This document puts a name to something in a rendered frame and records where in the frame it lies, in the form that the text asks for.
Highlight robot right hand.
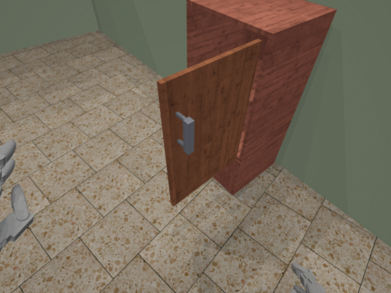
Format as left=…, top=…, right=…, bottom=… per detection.
left=290, top=262, right=326, bottom=293

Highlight handle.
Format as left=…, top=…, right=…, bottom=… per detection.
left=175, top=112, right=194, bottom=155

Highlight cupboard door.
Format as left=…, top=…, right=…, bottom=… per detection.
left=157, top=39, right=262, bottom=206

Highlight robot left hand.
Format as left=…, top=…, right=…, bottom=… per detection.
left=0, top=140, right=34, bottom=252

